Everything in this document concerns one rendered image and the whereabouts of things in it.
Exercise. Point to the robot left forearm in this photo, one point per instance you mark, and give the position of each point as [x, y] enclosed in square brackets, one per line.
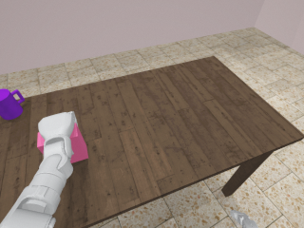
[43, 193]

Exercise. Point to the sponge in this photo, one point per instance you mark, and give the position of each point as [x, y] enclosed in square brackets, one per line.
[78, 145]

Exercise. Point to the robot left hand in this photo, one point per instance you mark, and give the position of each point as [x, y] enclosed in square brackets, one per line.
[57, 124]

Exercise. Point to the left robot upper arm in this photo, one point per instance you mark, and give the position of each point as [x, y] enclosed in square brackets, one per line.
[24, 218]

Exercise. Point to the table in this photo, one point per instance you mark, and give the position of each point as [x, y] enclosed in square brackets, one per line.
[148, 134]

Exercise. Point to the robot right hand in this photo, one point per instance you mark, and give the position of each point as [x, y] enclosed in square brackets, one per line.
[243, 219]

